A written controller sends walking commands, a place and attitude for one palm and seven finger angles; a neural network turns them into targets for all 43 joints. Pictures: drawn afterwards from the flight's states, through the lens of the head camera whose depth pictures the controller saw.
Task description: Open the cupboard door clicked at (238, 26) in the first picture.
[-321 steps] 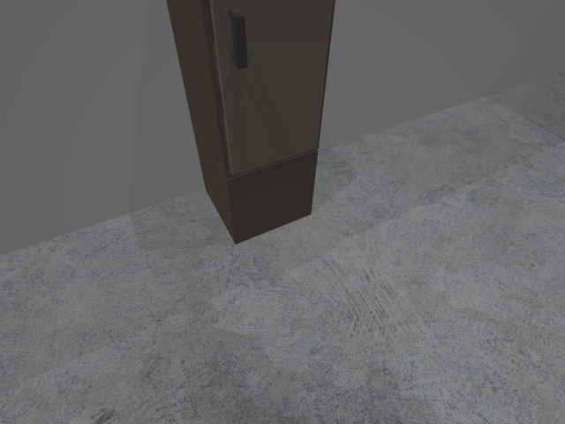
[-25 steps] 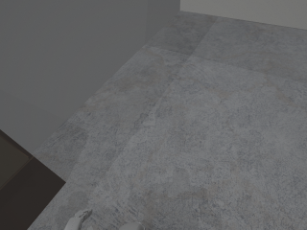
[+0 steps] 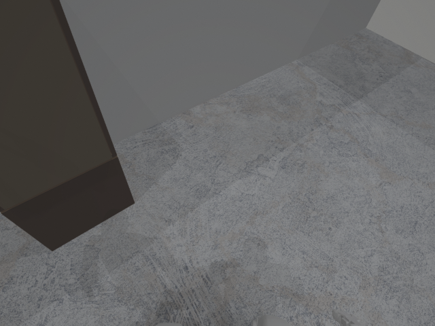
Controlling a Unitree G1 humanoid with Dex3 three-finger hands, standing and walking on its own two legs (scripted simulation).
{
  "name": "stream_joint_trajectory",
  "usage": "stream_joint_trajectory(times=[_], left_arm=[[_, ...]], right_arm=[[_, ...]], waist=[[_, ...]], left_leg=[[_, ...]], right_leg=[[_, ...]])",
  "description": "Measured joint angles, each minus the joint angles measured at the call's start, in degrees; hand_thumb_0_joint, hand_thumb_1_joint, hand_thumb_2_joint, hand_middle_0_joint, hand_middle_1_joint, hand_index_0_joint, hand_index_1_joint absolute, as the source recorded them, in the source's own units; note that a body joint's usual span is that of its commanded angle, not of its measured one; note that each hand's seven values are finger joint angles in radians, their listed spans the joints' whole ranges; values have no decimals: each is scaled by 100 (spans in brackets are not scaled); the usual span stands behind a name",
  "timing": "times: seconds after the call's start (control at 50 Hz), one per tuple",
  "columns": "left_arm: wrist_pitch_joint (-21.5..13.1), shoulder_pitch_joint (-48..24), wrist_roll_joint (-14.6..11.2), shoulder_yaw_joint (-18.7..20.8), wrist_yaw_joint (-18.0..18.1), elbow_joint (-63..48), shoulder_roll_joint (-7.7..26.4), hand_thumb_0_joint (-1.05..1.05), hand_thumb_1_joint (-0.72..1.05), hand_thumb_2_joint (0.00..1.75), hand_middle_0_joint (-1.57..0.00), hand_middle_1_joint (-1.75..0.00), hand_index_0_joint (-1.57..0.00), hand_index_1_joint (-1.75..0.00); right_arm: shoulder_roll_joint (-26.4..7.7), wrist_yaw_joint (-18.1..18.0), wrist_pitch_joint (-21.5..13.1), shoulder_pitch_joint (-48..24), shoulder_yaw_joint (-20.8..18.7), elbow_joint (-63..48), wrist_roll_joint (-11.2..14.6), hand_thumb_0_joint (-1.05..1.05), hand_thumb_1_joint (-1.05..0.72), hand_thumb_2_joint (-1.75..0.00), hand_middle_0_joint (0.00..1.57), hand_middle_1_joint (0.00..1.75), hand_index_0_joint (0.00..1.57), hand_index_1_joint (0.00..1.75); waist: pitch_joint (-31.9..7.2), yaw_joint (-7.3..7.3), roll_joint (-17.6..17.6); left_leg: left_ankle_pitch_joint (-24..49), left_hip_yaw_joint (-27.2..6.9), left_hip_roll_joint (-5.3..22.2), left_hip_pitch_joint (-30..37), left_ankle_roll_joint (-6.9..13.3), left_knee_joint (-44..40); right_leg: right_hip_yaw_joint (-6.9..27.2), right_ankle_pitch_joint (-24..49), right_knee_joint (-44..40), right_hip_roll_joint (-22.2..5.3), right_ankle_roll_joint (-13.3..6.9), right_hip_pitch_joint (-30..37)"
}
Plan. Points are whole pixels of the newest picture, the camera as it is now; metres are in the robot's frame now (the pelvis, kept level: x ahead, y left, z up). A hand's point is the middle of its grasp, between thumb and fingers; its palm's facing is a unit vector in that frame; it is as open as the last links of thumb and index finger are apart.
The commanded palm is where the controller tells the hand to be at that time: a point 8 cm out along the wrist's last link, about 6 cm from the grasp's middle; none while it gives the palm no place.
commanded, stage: turn to face it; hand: left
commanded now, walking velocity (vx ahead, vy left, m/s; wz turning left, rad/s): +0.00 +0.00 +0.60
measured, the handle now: out of the picture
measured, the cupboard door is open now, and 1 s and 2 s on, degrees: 0 0 0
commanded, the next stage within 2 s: take the last steps up to it in 1.10 s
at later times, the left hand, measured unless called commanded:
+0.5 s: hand out of the picture +0.09 +0.18 -0.13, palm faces +0.27 -0.91 -0.30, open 7.4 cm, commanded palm none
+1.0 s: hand out of the picture -0.16 +0.19 -0.18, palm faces +0.60 -0.76 -0.26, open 7.4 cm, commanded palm none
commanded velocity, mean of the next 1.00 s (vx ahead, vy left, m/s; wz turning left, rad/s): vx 0.00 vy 0.00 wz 0.51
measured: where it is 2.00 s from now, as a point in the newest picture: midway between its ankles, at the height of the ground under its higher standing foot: outside the picture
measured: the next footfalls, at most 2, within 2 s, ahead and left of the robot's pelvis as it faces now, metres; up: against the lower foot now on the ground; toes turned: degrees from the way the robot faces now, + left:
right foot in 0.44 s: +0.08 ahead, -0.15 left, +0.00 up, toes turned +16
left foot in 0.90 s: -0.06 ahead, +0.10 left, +0.00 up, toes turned +37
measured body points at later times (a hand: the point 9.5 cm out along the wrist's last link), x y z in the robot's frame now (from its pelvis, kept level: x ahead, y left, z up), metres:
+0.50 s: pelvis +0.00 -0.05 +0.00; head +0.03 -0.07 +0.45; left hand +0.07 +0.23 -0.10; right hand +0.10 -0.29 -0.16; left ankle -0.01 +0.08 -0.70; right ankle +0.04 -0.16 -0.73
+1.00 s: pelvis -0.04 +0.00 +0.00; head -0.03 +0.05 +0.44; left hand -0.19 +0.23 -0.16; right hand +0.21 -0.14 -0.12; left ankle -0.09 +0.07 -0.73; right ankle +0.02 -0.15 -0.68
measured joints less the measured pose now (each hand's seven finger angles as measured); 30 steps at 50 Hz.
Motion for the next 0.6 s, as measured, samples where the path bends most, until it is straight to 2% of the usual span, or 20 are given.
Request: stream_joint_trajectory(times=[0.1,0.18,0.36,0.42,0.44,0.46,0.5,0.56,0.6], left_arm=[[-100,-274,1,-28,-43,-169,-58,1,91,90,-19,-30,-20,-30],[-116,-467,-6,-55,-27,-284,-125,1,91,90,-19,-30,-20,-30],[-145,-806,-60,-148,6,-481,-341,0,91,90,-20,-30,-20,-30],[-227,-794,-91,-200,10,-567,-418,0,91,90,-20,-30,-20,-30],[-275,-752,-90,-216,12,-604,-421,0,91,90,-20,-30,-20,-30],[-321,-733,-66,-225,29,-596,-463,0,91,90,-20,-30,-20,-30],[-327,-638,-36,-290,39,-582,-532,0,91,89,-20,-30,-20,-30],[-290,-429,-32,-320,39,-519,-610,0,90,89,-20,-30,-21,-30],[-289,-315,-27,-320,33,-463,-632,0,90,89,-20,-30,-21,-30]], right_arm=[[70,-42,3,177,53,76,2,0,-90,-90,20,30,20,30],[147,-27,33,360,50,147,-9,0,-90,-90,20,30,20,30],[138,-34,126,714,-58,289,-51,0,-90,-90,21,30,20,30],[61,-36,179,802,-122,331,-37,1,-90,-90,21,30,20,30],[41,-31,191,844,-144,337,-17,1,-90,-90,21,30,20,30],[-2,-32,209,831,-178,367,8,1,-90,-90,21,30,20,30],[-75,-36,266,838,-241,391,-8,1,-90,-90,20,30,20,30],[-188,20,341,868,-308,416,-47,1,-90,-90,20,30,20,30],[-249,66,364,862,-328,421,-54,1,-91,-90,20,30,20,30]], waist=[[-83,-65,102],[-174,-153,142],[-241,-418,358],[-277,-447,483],[-315,-425,485],[-290,-400,565],[-278,-425,637],[-321,-418,644],[-322,-418,639]], left_leg=[[373,-326,-158,249,82,-591],[500,-582,-275,309,92,-757],[555,-1165,-464,99,-65,-594],[500,-1363,-539,-73,-188,-379],[444,-1403,-595,-166,-241,-236],[128,-1406,-575,-291,-307,70],[-675,-1175,-570,-666,-445,1145],[-701,-752,-396,-1107,-586,2656],[-445,-604,-194,-1256,-668,3233]], right_leg=[[321,637,43,105,91,-326],[466,742,-359,177,137,-291],[572,438,-1804,547,28,259],[539,843,-2825,683,-52,729],[519,1108,-3309,676,-150,946],[455,1227,-3396,711,-362,991],[286,1196,-3345,635,-561,1050],[71,1214,-3545,441,-582,1278],[-75,1256,-3656,345,-565,1388]])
